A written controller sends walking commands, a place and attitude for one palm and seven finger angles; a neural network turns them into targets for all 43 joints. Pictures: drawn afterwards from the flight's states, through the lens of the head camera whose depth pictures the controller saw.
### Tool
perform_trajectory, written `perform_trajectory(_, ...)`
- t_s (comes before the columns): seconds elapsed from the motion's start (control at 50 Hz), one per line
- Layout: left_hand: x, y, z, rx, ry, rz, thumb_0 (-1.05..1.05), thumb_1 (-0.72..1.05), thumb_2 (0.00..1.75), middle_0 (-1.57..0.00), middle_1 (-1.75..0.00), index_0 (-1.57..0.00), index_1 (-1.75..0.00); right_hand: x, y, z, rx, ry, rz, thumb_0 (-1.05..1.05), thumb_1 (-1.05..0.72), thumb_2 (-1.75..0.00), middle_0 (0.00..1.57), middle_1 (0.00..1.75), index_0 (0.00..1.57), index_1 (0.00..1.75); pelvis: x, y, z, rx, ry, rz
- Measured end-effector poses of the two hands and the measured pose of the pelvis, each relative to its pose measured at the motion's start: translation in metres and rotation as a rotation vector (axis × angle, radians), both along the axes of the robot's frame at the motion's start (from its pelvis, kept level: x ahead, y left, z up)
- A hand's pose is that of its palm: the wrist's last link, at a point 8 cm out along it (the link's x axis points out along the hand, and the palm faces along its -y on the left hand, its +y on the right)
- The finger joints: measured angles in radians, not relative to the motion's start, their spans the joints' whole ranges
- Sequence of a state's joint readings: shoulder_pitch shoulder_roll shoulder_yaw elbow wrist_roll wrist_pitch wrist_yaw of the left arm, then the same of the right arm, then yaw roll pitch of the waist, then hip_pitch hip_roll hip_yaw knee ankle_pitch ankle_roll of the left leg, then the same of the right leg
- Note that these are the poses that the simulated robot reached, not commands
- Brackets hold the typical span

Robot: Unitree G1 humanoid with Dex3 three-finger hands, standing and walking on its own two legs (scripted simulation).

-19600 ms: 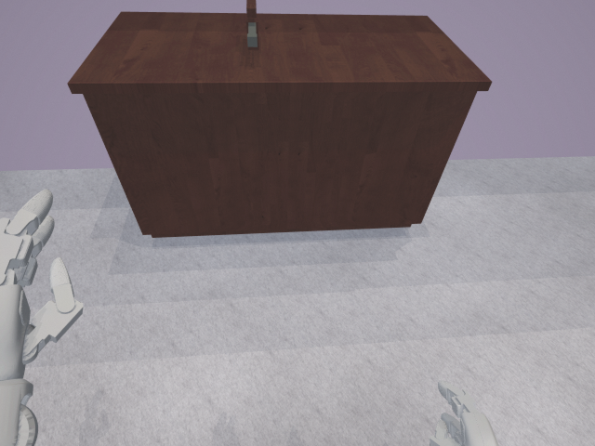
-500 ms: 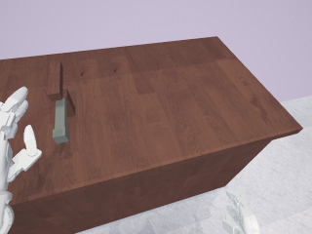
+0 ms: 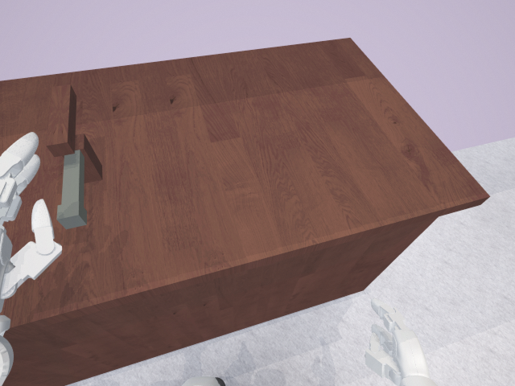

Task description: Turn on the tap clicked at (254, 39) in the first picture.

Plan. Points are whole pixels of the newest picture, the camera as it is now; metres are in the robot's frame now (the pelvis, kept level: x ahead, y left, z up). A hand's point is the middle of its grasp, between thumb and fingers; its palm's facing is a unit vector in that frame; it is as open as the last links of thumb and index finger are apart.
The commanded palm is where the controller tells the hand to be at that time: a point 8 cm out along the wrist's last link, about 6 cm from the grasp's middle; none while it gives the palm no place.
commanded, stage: shuffle to correct the standing spot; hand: left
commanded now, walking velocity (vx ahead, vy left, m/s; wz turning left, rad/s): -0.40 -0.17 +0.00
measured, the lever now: (72, 215) +0.31 +0.30 +0.07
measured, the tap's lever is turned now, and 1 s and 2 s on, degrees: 0 0 0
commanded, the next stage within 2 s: come to a stop and stand still in 0.80 s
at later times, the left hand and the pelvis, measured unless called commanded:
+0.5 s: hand (36, 311) +0.16 +0.23 +0.16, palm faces +0.34 -0.80 -0.49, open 7.5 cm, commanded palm +0.10 +0.27 +0.17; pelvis -0.06 -0.02 -0.02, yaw +1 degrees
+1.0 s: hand (71, 334) +0.15 +0.19 +0.16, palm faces +0.33 -0.81 -0.49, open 7.5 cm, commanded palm +0.08 +0.23 +0.17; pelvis -0.08 -0.05 -0.03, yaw +0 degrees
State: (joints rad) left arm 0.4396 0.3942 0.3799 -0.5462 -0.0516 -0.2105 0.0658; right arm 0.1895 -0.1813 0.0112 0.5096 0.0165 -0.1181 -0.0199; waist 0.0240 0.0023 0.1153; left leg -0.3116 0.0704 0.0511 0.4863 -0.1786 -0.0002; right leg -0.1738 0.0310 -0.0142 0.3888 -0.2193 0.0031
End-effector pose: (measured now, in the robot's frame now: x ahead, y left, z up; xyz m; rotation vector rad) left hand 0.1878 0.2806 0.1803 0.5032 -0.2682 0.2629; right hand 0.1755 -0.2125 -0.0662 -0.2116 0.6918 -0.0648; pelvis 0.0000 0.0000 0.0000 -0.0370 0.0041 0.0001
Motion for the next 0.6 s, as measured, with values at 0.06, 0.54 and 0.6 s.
perform_trajectory(0.06, -0.006, -0.008, 0.003, 0.032, 0.005, -0.023, 0.02, 0.89, 0.90, -0.21, -0.30, -0.21, -0.30, -0.003, -0.008, -0.002, -0.009, 0.007, 0.002, 0.01, -0.91, -0.90, 0.20, 0.30, 0.20, 0.30, -0.006, -0.006, -0.001, -0.006, 0.002, 0.000)
perform_trajectory(0.54, -0.068, -0.015, -0.001, 0.074, -0.017, 0.027, 0.02, 0.88, 0.90, -0.21, -0.30, -0.21, -0.30, -0.083, -0.030, -0.031, 0.012, 0.059, -0.023, 0.01, -0.91, -0.90, 0.20, 0.30, 0.20, 0.30, -0.057, -0.020, -0.020, -0.012, -0.055, 0.027)
perform_trajectory(0.6, -0.073, -0.019, -0.005, 0.019, -0.040, 0.019, 0.02, 0.88, 0.90, -0.21, -0.30, -0.21, -0.30, -0.086, -0.032, -0.031, -0.001, 0.075, -0.027, 0.01, -0.91, -0.90, 0.20, 0.30, 0.21, 0.30, -0.058, -0.021, -0.021, 0.008, -0.060, 0.019)
